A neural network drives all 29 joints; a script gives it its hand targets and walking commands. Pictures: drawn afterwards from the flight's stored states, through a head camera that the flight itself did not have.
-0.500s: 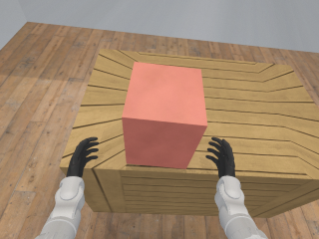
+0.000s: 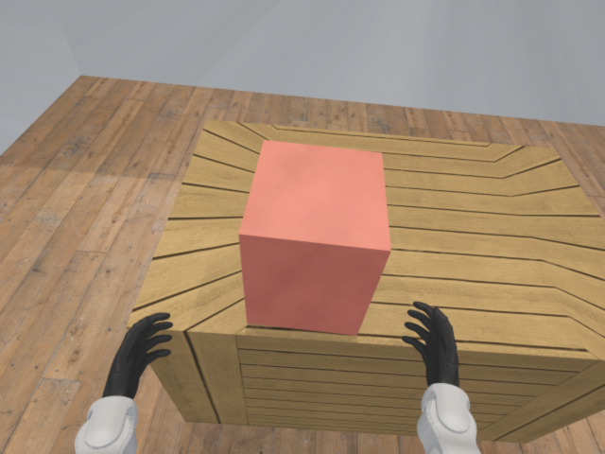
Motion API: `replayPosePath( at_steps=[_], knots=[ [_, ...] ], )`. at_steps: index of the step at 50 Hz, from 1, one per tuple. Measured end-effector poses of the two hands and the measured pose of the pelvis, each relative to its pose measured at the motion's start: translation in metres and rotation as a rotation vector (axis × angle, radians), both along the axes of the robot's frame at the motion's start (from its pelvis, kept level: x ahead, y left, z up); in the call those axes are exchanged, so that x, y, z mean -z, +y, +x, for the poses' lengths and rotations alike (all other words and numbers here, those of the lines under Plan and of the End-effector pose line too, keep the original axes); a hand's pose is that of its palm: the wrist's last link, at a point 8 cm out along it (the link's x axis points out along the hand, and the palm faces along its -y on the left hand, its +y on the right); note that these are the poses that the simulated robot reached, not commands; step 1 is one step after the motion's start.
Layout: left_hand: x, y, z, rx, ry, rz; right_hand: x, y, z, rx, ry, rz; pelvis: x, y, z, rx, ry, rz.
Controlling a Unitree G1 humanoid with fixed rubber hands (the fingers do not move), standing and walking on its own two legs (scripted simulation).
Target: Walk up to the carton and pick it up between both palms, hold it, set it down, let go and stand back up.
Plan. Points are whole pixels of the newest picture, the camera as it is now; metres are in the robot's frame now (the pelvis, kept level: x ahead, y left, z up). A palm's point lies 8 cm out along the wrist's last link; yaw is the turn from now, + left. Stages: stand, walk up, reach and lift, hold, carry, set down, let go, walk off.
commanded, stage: set down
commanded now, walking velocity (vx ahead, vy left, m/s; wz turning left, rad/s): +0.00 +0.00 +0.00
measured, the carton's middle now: (311, 241) +0.48 -0.01 -0.03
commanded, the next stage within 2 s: let go in 1.96 s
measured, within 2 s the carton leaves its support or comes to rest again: neither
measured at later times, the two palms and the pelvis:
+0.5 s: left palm (114, 418) +0.20 +0.23 -0.05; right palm (443, 396) +0.23 -0.19 -0.03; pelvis +0.01 +0.00 +0.00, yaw +0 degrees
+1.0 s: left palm (120, 434) +0.19 +0.23 -0.06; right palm (446, 410) +0.22 -0.20 -0.05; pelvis +0.03 -0.01 +0.00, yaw +0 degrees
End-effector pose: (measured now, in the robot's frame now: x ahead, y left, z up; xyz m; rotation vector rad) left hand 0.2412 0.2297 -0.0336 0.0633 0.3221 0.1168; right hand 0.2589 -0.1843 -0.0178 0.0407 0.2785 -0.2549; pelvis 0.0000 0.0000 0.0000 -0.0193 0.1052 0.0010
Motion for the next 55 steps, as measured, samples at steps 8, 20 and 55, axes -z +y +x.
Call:
replayPosePath(
  at_steps=[8,20,55],
  knots=[
    [-0.003,0.007,-0.018,-0.03,0.005,-0.011,-0.005,-0.007,-0.02,0.025,-0.012,-0.001,-0.001,0.0,0.003,-0.004,-0.063,0.006],
    [0.009,0.008,-0.038,-0.033,0.102,-0.019,0.002,-0.001,-0.029,-0.01,0.063,0.009,-0.001,0.0,0.006,-0.008,-0.112,0.01],
    [0.031,-0.001,-0.063,-0.049,0.298,-0.024,0.036,-0.011,-0.048,-0.013,0.217,0.043,-0.001,-0.008,0.023,-0.008,-0.136,0.022]
  ],
)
